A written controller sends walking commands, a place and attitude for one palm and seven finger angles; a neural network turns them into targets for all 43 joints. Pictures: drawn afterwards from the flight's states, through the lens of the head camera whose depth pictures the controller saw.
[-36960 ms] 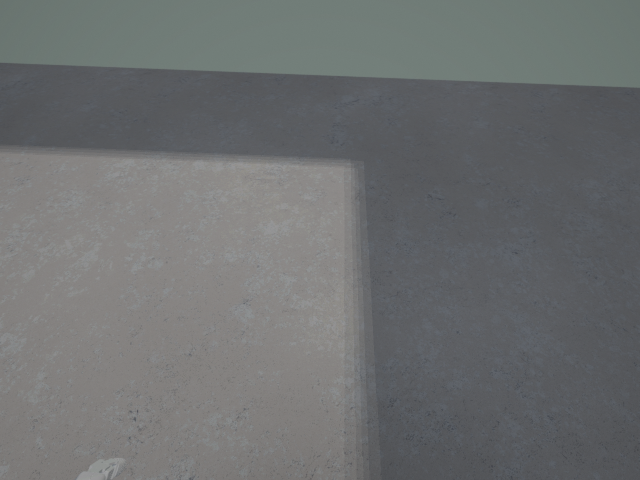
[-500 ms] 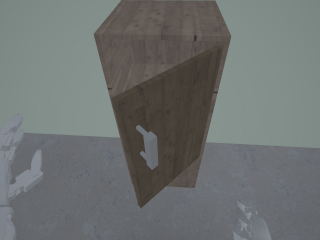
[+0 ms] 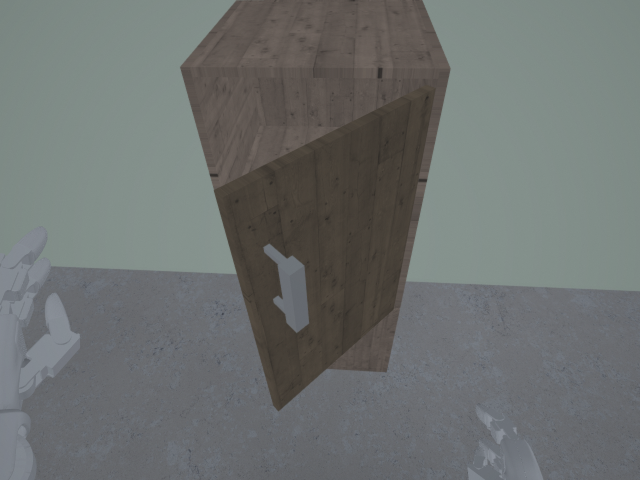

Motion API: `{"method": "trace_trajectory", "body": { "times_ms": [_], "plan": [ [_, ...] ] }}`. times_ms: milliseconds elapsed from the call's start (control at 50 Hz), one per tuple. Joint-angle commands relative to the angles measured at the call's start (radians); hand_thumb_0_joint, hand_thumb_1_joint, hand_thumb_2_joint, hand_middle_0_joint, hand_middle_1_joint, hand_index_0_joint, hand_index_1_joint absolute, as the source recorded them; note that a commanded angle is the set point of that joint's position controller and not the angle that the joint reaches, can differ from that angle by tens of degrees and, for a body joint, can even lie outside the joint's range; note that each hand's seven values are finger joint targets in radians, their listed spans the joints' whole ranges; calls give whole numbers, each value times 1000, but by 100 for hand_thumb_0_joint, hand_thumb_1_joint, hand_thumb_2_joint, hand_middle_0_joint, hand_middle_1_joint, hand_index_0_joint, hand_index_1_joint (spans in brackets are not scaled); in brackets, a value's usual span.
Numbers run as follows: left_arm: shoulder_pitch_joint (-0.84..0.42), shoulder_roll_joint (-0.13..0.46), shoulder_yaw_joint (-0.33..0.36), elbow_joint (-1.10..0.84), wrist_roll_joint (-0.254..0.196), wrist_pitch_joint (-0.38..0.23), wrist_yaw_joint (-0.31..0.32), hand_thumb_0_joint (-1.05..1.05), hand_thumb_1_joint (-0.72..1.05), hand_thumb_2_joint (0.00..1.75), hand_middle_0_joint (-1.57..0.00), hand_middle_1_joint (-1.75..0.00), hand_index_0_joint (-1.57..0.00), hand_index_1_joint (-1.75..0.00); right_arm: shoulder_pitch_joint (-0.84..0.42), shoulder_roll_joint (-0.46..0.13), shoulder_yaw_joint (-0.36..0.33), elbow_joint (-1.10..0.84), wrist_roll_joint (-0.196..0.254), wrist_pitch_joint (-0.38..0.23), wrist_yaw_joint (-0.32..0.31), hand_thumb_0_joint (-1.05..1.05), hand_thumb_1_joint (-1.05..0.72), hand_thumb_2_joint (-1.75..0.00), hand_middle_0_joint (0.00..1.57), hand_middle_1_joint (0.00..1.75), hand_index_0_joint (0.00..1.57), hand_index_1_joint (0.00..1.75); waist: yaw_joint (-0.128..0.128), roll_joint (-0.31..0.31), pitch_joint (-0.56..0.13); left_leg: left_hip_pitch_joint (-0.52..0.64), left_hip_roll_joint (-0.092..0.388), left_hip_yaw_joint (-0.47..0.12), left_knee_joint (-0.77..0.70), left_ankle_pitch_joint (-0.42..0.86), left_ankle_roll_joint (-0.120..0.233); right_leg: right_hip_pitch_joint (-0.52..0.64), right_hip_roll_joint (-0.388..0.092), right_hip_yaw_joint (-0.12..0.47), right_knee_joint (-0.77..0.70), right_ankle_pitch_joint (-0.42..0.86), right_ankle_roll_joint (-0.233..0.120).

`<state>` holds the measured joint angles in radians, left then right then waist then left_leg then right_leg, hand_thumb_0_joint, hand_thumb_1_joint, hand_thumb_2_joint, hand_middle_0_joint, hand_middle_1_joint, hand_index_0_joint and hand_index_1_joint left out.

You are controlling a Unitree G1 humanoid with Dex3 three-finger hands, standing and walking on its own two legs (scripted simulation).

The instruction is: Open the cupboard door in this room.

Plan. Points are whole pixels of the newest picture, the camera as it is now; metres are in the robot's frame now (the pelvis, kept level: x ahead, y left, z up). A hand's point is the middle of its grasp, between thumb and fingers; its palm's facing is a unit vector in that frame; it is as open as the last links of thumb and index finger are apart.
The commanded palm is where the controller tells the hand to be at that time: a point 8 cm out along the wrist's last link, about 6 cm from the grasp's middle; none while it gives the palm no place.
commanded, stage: step back with the hand held close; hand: left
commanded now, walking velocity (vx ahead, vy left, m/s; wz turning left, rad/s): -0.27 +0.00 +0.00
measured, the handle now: (284, 287) +0.35 +0.10 +0.05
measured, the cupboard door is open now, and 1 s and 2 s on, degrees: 47 47 47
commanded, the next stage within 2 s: stop stepping back and stand still in 1.38 s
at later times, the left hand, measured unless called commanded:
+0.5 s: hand (32, 389) +0.14 +0.28 +0.15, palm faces +0.40 -0.76 -0.51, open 7.4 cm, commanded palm +0.08 +0.32 +0.17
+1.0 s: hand out of the picture +0.09 +0.29 +0.16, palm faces +0.45 -0.73 -0.51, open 7.4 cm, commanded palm +0.02 +0.32 +0.17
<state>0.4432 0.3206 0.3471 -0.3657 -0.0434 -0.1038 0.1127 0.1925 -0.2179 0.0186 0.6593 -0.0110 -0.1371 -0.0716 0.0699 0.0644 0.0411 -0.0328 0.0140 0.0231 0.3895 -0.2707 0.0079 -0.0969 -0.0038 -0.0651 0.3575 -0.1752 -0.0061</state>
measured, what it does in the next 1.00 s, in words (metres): walks backwards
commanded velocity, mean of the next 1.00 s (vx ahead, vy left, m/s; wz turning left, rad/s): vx -0.31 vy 0.00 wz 0.00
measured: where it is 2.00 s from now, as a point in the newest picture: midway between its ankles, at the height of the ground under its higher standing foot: outside the picture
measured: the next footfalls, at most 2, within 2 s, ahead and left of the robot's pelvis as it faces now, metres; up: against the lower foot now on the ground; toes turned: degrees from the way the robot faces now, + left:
right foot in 1.02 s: -0.10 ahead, -0.10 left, +0.00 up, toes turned +4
left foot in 1.26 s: -0.11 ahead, +0.11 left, +0.00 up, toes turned +1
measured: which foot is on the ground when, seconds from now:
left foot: down 0.00-1.00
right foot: down 0.00-0.86, up 0.88-1.00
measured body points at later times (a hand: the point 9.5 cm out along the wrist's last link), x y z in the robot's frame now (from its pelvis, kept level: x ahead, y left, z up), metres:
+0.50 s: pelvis -0.06 +0.02 -0.01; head -0.04 +0.02 +0.43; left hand +0.11 +0.32 +0.18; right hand +0.12 -0.23 -0.09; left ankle -0.03 +0.11 -0.74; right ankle +0.02 -0.12 -0.74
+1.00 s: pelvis -0.11 +0.02 -0.02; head -0.08 +0.04 +0.43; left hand +0.06 +0.32 +0.19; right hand +0.05 -0.22 -0.10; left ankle -0.03 +0.11 -0.74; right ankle -0.12 -0.10 -0.73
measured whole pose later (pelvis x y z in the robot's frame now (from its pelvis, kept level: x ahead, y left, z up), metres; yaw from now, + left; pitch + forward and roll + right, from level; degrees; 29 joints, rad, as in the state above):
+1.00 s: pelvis -0.11 +0.02 -0.02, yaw +2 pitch +1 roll -2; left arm 0.55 0.44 0.50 -0.54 0.00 -0.26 0.15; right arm 0.25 -0.19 -0.01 0.60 -0.02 -0.12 -0.08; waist -0.02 -0.01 0.02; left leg -0.46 0.00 -0.01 0.64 -0.21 0.04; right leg -0.35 0.06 0.01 0.73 -0.33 0.01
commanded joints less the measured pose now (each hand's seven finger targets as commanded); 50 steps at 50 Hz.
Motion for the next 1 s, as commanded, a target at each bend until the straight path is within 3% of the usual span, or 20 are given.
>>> {"method": "trace_trajectory", "body": {
  "times_ms": [0,20,60,160,220,300,320,480,520,560,660,740,800,840,860,900,940,960,980],
  "plan": [
    [-42,217,154,-185,7,-106,9,0,90,90,-20,-30,-20,-30,-117,-116,-43,-194,9,-9,-7,0,-90,-90,20,30,20,30,-50,-102,-31,-151,9,-30,-1,124,23,-56,-72,111,-102,114,-10],
    [-36,213,151,-213,8,-116,8,0,90,90,-20,-30,-20,-30,-129,-118,-44,-198,8,-2,-7,0,-90,-90,20,30,20,30,-50,-43,-50,-158,7,-33,-1,155,21,-44,-77,102,-85,158,-15],
    [18,210,147,-233,6,-124,10,0,90,90,-20,-30,-20,-30,-121,-124,-49,-208,8,11,-9,0,-90,-90,20,30,20,30,-53,-6,-120,-156,19,-30,1,199,16,-20,-80,92,-42,209,-11],
    [91,249,191,-282,1,-123,22,0,90,90,-20,-30,-20,-30,-115,-129,-65,-240,15,45,-16,0,-90,-90,20,30,20,30,-52,-43,-210,-186,42,-46,16,350,7,29,-71,70,54,352,-4],
    [105,266,210,-306,1,-122,27,0,90,90,-20,-30,-20,-30,-123,-126,-72,-254,18,57,-19,0,-90,-90,20,30,20,30,-52,-30,-216,-211,49,-50,25,360,5,17,-75,73,86,366,-4],
    [107,261,207,-315,5,-126,36,0,90,90,-20,-30,-20,-30,-111,-129,-75,-263,21,58,-20,0,-90,-90,20,30,20,30,-55,-42,-174,-295,63,-65,9,231,17,-13,-70,83,107,255,1],
    [101,266,212,-329,8,-130,37,0,90,90,-20,-30,-20,-30,-115,-134,-75,-265,19,57,-21,0,-90,-90,20,30,20,30,-54,-9,-173,-321,65,-75,-2,200,23,-7,-68,88,116,233,0],
    [65,253,218,-357,37,-161,53,0,90,90,-20,-30,-20,-30,-78,-143,-74,-278,16,24,-19,0,-90,-90,20,30,20,30,-64,11,-103,-605,101,-122,-64,-278,77,38,-52,111,212,14,11],
    [43,260,228,-362,46,-167,55,0,90,90,-20,-30,-20,-30,-81,-146,-75,-277,13,16,-21,0,-90,-90,20,30,20,30,-64,36,-90,-652,104,-130,-63,-323,83,44,-45,116,234,7,11],
    [31,252,226,-356,49,-176,57,0,90,90,-20,-30,-20,-30,-65,-142,-74,-274,12,7,-20,0,-90,-90,20,30,20,30,-69,15,-85,-677,105,-129,-45,-359,85,38,-48,126,243,-20,10],
    [4,259,227,-355,45,-187,60,0,90,90,-20,-30,-20,-30,-50,-136,-72,-263,9,-7,-17,0,-90,-90,20,30,20,30,-75,-52,-62,-606,54,-96,66,-370,61,-112,-90,195,117,-198,-11],
    [23,266,222,-368,26,-192,68,0,90,90,-20,-30,-20,-30,-46,-123,-65,-240,8,-3,-14,0,-90,-90,20,30,20,30,-78,-102,-91,-434,10,-76,171,-262,26,-273,-141,197,14,-271,-42],
    [59,276,244,-386,23,-198,72,0,90,90,-20,-30,-20,-30,-54,-136,-69,-242,8,1,-15,0,-90,-90,20,30,20,30,-77,-20,-105,-524,61,-143,48,-314,50,-190,-90,141,115,-211,-15],
    [74,269,262,-398,36,-204,70,0,90,90,-20,-30,-20,-30,-70,-146,-73,-254,6,-6,-22,0,-90,-90,20,30,20,30,-68,130,-120,-748,178,-267,-151,-419,103,43,13,73,381,-76,23],
    [78,271,277,-399,44,-209,68,0,90,90,-20,-30,-20,-30,-71,-143,-80,-253,2,-14,-23,0,-90,-90,20,30,20,30,-60,163,-143,-785,232,-309,-203,-402,123,109,54,50,494,-12,33],
    [75,272,276,-388,47,-214,59,0,90,90,-20,-30,-20,-30,-81,-137,-92,-249,-3,-30,-20,0,-90,-90,20,30,20,30,-58,119,-134,-752,265,-303,-168,-301,151,86,69,81,545,-117,28],
    [89,246,247,-360,38,-219,53,0,90,90,-20,-30,-20,-30,-81,-127,-85,-230,-14,-48,-16,0,-90,-90,20,30,20,30,-60,80,-84,-642,236,-272,-92,-117,142,-3,60,99,403,-157,12],
    [107,238,236,-343,28,-217,49,0,90,90,-20,-30,-20,-30,-68,-130,-85,-206,-17,-55,-9,0,-90,-90,20,30,20,30,-65,79,-89,-526,220,-259,-62,2,124,-71,54,99,307,-150,6],
    [94,229,205,-355,13,-216,44,0,90,90,-20,-30,-20,-30,-68,-127,-79,-188,-13,-60,1,0,-90,-90,20,30,20,30,-67,73,-118,-378,193,-237,-14,173,99,-138,40,104,200,-65,-5]
  ]
}}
